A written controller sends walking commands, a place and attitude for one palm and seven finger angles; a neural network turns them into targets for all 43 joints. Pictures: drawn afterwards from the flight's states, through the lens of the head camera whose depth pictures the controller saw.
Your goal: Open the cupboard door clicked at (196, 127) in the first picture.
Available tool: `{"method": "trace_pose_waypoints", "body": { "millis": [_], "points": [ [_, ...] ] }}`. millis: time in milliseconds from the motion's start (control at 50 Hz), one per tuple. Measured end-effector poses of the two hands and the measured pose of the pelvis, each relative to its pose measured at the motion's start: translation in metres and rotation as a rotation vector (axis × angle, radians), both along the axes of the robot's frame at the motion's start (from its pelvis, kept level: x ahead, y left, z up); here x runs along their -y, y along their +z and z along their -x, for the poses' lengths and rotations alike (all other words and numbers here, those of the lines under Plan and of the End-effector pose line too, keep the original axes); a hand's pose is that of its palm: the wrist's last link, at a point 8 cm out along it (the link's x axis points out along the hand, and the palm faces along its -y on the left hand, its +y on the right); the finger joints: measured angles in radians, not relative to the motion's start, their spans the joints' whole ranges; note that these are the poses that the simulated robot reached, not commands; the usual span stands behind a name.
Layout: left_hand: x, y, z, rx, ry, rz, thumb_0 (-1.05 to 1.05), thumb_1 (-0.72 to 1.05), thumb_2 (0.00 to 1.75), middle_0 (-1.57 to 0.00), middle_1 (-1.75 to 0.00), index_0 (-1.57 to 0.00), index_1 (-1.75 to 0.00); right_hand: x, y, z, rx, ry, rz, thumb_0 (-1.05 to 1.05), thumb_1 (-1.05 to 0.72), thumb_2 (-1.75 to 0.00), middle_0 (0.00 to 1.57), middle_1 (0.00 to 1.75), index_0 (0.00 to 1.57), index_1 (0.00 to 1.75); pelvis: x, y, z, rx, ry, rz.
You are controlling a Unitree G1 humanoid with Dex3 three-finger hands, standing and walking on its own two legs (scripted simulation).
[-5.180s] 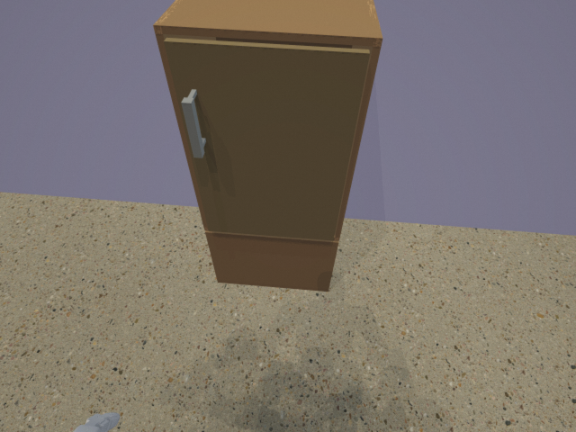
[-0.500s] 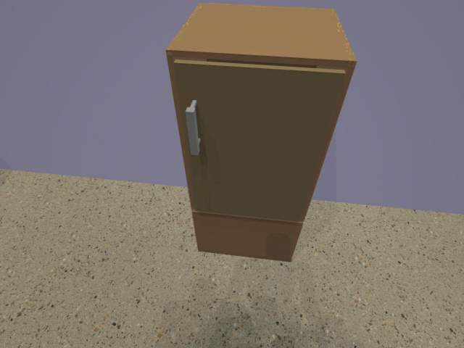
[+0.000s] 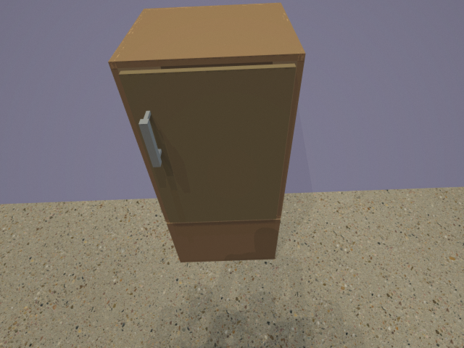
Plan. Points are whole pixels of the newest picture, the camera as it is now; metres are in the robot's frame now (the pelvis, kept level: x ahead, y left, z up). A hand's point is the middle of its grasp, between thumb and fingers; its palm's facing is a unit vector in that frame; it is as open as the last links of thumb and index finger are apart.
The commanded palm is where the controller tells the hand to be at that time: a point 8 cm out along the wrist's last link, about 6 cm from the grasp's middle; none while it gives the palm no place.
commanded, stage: shuffle to correct the standing spot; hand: left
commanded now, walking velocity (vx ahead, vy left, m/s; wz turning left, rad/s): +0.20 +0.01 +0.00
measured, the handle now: (152, 139) +0.61 +0.23 +0.02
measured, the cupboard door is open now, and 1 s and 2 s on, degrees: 0 0 0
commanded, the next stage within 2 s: come to a stop and stand still in 0.18 s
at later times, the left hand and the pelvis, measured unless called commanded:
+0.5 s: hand out of the picture +0.05 +0.18 -0.19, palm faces +0.10 -0.99 -0.11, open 7.3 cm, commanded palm none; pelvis +0.11 +0.03 +0.00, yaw +0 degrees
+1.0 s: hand out of the picture +0.08 +0.17 -0.15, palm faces +0.01 -0.97 -0.23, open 7.3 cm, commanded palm none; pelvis +0.05 -0.01 +0.01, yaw -2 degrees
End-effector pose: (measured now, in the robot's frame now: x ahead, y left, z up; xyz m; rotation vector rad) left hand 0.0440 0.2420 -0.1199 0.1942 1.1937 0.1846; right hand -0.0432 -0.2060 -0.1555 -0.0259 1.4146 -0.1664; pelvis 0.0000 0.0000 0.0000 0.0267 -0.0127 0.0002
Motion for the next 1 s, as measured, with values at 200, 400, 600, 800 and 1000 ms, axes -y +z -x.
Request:
{"method": "trace_pose_waypoints", "body": {
  "millis": [200,400,600,800,1000],
  "points": [
    [0.033,-0.001,0.008,-0.1,0.067,0.044,0.01,0.93,0.9,-0.2,-0.3,-0.2,-0.3,0.027,0.013,-0.062,0.01,0.04,0.022,0.01,-0.91,-0.9,0.2,0.3,0.2,0.3,0.01,0.011,-0.04,0.007,0.024,0.024],
    [0.031,-0.03,0.018,-0.262,0.138,0.159,0.01,0.91,0.9,-0.2,-0.3,-0.2,-0.3,0.008,0.023,-0.181,0.155,0.139,0.11,0.01,-0.92,-0.9,0.2,0.3,0.2,0.3,-0.021,-0.001,-0.093,0.009,0.027,0.07],
    [-0.004,-0.029,-0.027,-0.274,0.058,0.104,0.0,0.91,0.9,-0.2,-0.3,-0.2,-0.3,-0.026,0.024,-0.229,0.244,0.106,0.106,0.0,-0.92,-0.9,0.2,0.3,0.2,0.3,-0.037,0.0,-0.095,0.0,-0.024,0.038],
    [-0.012,-0.012,-0.069,-0.068,-0.014,-0.017,0.0,0.91,0.9,-0.2,-0.3,-0.19,-0.3,0.02,0.007,-0.166,0.193,0.039,0.095,0.0,-0.91,-0.9,0.21,0.3,0.2,0.3,-0.009,-0.007,-0.059,0.003,-0.041,0.025],
    [0.026,0.001,-0.032,-0.084,-0.007,0.02,0.01,0.92,0.9,-0.2,-0.3,-0.2,-0.3,0.044,0.016,-0.081,0.034,-0.002,0.062,0.0,-0.91,-0.9,0.2,0.3,0.2,0.3,0.01,0.011,-0.05,0.003,-0.027,0.004]
  ]
}}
